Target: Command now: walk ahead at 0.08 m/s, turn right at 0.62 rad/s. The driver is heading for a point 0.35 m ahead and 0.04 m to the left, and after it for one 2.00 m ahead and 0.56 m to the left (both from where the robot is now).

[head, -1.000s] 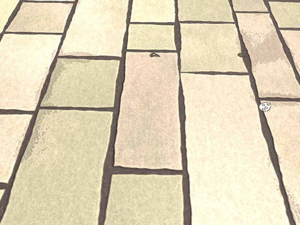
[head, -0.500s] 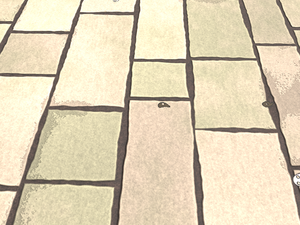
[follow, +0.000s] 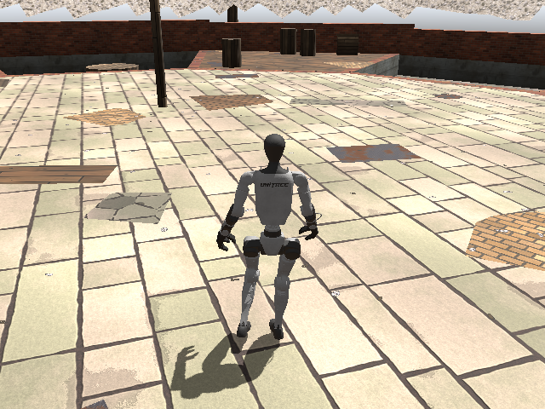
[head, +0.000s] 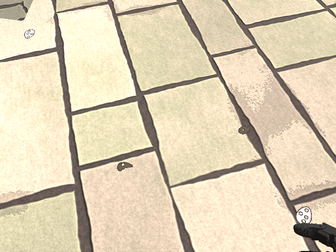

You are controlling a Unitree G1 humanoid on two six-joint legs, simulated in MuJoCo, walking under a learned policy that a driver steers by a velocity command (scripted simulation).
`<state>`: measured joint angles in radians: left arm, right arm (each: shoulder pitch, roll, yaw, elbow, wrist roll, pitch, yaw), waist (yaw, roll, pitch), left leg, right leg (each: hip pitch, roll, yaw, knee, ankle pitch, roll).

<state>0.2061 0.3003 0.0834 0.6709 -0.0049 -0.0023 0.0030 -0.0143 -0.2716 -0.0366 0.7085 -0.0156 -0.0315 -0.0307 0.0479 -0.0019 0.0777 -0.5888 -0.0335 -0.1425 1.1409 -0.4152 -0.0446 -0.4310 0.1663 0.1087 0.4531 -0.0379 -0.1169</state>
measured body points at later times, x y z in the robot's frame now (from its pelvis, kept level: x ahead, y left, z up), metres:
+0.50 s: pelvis +0.07 +0.08 +0.01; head +0.10 +0.09 +0.46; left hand +0.27 +0.33 -0.09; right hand +0.17 -0.20 -0.09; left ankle +0.10 +0.20 -0.73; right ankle +0.04 -0.06 -0.68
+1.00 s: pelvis +0.09 +0.06 +0.00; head +0.08 +0.06 +0.45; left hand +0.21 +0.30 -0.11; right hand +0.16 -0.22 -0.11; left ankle +0.09 +0.19 -0.69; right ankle +0.04 -0.06 -0.73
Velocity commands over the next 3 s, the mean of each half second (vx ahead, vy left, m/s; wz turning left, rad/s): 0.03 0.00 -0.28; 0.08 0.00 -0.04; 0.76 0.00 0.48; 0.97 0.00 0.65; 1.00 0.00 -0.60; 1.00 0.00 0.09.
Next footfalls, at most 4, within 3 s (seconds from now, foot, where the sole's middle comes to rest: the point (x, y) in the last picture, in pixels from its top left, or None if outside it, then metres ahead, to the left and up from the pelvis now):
0.30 left None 0.14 0.19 -0.77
0.62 right None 0.08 -0.07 -0.77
1.16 left None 0.21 0.19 -0.77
1.58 right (188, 209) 0.58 0.00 -0.77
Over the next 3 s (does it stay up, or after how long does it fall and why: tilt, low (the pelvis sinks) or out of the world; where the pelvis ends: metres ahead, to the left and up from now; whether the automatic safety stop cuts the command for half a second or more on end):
stays up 1.66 0.48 -0.02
